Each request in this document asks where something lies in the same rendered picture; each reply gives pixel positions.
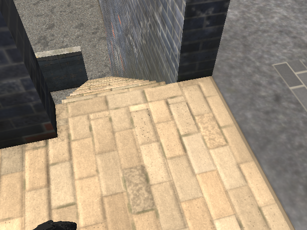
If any left robot hand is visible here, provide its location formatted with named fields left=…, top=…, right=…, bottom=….
left=33, top=219, right=77, bottom=230

